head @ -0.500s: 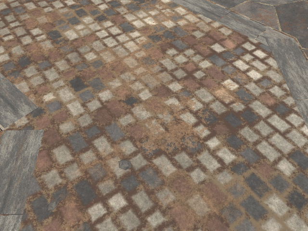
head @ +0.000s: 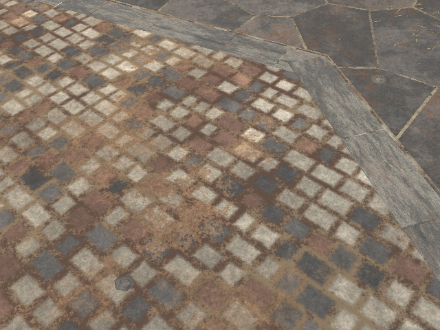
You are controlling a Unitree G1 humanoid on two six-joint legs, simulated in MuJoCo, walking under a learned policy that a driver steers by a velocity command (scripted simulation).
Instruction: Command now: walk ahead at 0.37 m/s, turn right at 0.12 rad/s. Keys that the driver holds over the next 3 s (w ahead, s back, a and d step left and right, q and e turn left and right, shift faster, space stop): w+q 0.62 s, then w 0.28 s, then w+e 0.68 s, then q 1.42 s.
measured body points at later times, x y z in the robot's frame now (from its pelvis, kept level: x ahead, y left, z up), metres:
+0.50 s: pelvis +0.22 +0.10 -0.01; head +0.25 +0.12 +0.44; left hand +0.31 +0.37 -0.13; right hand +0.27 -0.17 -0.13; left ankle +0.14 +0.14 -0.75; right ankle +0.36 -0.04 -0.68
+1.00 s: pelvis +0.52 +0.14 +0.00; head +0.54 +0.15 +0.44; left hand +0.41 +0.39 -0.14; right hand +0.74 -0.04 -0.13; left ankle +0.52 +0.30 -0.69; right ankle +0.53 +0.07 -0.75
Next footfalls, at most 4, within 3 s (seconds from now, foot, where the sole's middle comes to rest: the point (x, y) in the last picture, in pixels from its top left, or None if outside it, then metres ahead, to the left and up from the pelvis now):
0.22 left None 0.18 0.14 -0.79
0.72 right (220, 319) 0.56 0.08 -0.79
1.22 left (140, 271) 0.72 0.36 -0.79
1.72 right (201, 202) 1.01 0.17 -0.79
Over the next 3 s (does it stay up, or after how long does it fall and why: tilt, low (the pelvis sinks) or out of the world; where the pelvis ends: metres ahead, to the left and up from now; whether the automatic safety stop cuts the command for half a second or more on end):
stays up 0.92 0.24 -0.01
